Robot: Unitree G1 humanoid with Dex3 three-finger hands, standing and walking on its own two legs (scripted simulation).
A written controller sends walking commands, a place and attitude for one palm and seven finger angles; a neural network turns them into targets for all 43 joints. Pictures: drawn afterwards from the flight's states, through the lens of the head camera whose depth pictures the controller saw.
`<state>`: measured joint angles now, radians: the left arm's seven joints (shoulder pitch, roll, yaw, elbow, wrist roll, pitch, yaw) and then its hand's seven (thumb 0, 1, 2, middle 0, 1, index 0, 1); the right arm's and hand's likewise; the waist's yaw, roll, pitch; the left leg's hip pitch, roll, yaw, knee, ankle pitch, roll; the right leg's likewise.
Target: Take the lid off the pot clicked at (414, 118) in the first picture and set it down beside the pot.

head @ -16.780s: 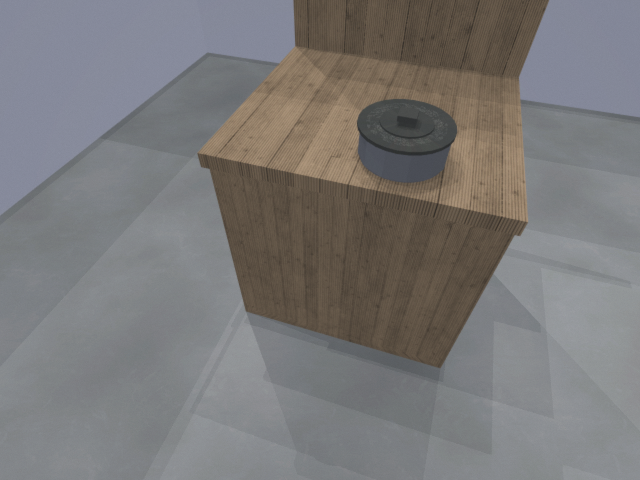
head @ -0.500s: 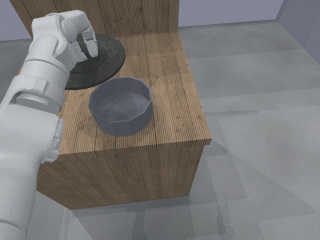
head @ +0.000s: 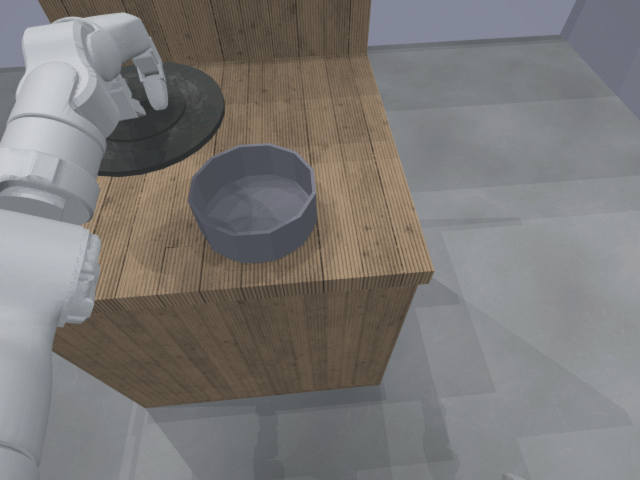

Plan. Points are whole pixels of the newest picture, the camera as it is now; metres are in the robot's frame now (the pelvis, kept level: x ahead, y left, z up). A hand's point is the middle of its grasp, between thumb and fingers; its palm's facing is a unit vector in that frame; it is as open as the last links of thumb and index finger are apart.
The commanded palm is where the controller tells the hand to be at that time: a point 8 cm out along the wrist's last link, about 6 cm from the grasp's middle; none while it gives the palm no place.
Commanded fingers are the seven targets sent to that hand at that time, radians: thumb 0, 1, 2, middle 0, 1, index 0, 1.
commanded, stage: move the lid sideways beside the pot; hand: left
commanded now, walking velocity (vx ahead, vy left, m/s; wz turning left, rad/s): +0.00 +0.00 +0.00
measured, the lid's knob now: (132, 97) +0.53 +0.21 +0.19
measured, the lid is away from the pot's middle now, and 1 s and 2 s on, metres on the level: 0.12 0.24 0.22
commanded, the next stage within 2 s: lower the lid onto the table in 1.04 s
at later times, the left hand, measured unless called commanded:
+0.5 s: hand (79, 100) +0.50 +0.25 +0.21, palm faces -0.32 -0.09 -0.94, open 4.9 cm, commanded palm +0.51 +0.26 +0.29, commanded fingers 0.00 0.70 0.98 -0.69 -1.03 -1.04 -1.17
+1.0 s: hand (19, 121) +0.47 +0.31 +0.21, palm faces -0.35 -0.09 -0.93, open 4.9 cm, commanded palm +0.51 +0.31 +0.29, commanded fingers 0.00 0.70 0.98 -0.69 -1.03 -1.04 -1.17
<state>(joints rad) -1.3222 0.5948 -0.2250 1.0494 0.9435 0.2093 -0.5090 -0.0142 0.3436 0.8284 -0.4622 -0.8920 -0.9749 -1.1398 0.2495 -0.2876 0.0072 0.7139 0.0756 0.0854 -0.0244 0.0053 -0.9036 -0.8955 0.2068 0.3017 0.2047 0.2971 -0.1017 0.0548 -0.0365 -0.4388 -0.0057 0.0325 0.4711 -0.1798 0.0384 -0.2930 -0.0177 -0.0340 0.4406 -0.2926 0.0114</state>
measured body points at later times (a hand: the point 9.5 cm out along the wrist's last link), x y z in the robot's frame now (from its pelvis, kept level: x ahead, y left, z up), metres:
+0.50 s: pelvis +0.00 +0.00 +0.00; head +0.07 -0.01 +0.44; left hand +0.51 +0.25 +0.27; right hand +0.05 -0.28 -0.13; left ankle +0.03 +0.10 -0.74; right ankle -0.05 -0.13 -0.74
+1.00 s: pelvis +0.00 +0.00 +0.00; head +0.08 +0.00 +0.44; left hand +0.49 +0.31 +0.26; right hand +0.06 -0.28 -0.13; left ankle +0.03 +0.10 -0.74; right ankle -0.05 -0.13 -0.74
